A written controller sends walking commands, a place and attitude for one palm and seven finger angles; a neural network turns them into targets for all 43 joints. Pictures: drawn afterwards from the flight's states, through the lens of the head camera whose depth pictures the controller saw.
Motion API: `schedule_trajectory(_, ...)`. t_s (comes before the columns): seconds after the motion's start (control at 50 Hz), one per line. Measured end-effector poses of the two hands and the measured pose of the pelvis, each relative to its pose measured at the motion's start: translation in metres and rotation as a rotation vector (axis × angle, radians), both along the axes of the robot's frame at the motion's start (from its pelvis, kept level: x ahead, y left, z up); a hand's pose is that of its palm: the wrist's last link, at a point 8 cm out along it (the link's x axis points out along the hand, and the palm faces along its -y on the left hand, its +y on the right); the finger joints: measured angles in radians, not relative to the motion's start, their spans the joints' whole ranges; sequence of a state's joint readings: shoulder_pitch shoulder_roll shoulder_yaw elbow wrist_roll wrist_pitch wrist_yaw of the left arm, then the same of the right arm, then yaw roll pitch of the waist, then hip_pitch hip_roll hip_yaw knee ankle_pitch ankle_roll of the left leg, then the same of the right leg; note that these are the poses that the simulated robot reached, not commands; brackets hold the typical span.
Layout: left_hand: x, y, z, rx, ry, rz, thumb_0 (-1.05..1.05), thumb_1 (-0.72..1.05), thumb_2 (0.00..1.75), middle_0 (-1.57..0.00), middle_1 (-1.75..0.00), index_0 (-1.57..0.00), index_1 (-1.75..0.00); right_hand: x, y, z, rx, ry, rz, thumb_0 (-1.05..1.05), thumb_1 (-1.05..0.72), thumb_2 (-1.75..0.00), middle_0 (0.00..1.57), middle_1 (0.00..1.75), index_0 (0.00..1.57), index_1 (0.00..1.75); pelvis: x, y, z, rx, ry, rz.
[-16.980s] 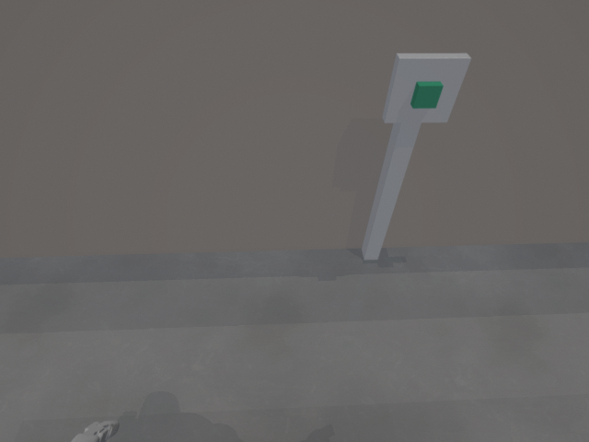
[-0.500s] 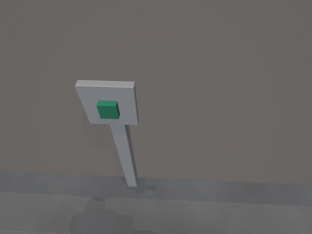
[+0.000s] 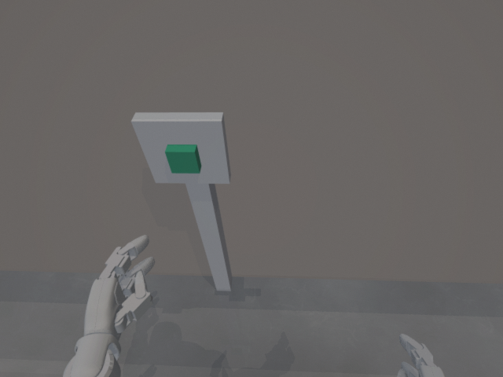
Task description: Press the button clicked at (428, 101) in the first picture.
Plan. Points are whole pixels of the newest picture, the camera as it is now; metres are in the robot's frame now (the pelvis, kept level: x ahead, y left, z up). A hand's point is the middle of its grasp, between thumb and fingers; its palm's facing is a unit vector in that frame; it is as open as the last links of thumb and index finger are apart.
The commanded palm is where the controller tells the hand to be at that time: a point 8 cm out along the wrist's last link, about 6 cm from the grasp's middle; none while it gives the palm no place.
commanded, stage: raise the hand and make a fist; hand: left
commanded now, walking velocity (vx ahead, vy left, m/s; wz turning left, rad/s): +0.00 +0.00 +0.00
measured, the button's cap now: (184, 158) +0.54 +0.16 +0.04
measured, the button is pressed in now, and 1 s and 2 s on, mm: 0 0 0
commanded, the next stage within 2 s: aim a knuckle at the button in 1.76 s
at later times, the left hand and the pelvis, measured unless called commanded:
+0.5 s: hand (149, 336) +0.20 +0.17 -0.02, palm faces -0.17 -0.98 -0.03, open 3.4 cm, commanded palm +0.16 +0.24 -0.01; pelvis -0.04 +0.02 -0.07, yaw +1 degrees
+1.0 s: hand (110, 322) +0.21 +0.22 +0.02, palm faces +0.02 -1.00 -0.05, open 3.1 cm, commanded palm +0.18 +0.27 +0.01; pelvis -0.01 +0.03 -0.05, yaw +0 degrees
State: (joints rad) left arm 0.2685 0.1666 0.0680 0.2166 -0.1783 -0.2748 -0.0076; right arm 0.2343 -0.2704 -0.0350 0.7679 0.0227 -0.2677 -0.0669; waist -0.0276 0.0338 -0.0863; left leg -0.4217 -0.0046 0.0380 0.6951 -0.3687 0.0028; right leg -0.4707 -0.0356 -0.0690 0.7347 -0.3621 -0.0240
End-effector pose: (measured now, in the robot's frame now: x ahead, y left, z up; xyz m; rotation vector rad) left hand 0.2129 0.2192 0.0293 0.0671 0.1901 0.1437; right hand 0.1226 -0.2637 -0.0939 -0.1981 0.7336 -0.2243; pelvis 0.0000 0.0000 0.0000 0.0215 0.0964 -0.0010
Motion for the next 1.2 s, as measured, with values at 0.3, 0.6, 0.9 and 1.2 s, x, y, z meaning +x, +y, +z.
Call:
schedule_trajectory(0.3,-0.088,0.022,-0.073,-0.041,-0.095,-0.055,0.02,0.90,0.90,-0.71,-0.85,-0.71,-0.85,0.070,0.037,0.003,-0.077,-0.247,0.241,0.01,-0.91,-0.90,0.20,0.30,0.20,0.30,-0.040,0.003,-0.071,-0.038,0.114,0.021)
schedule_trajectory(0.6,-0.035,0.023,-0.047,-0.100,-0.005,-0.193,0.02,0.90,0.90,-1.12,-1.30,-1.12,-1.30,-0.020,0.075,-0.041,0.073,0.025,0.088,0.02,-0.90,-0.90,0.21,0.30,0.20,0.30,-0.035,0.023,-0.055,-0.050,0.128,-0.003)
schedule_trajectory(0.9,-0.033,0.039,-0.035,-0.039,-0.085,-0.229,0.02,0.90,0.90,-1.29,-1.49,-1.29,-1.49,0.033,0.050,-0.015,-0.048,-0.083,0.127,0.02,-0.91,-0.90,0.21,0.30,0.20,0.30,-0.019,0.028,-0.057,-0.068,0.138,0.015)
schedule_trajectory(1.2,-0.017,0.052,-0.015,-0.023,-0.077,-0.200,0.02,0.90,0.90,-1.30,-1.50,-1.30,-1.50,0.053,0.069,-0.009,0.021,-0.085,0.179,0.01,-0.90,-0.90,0.21,0.30,0.20,0.30,-0.003,0.022,-0.043,-0.068,0.121,0.022)
